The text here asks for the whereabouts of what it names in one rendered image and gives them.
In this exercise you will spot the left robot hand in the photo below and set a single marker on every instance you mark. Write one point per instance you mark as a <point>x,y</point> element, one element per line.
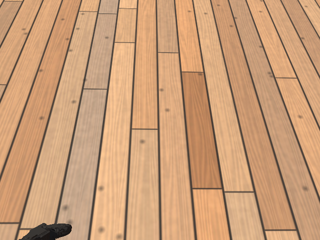
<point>48,232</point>

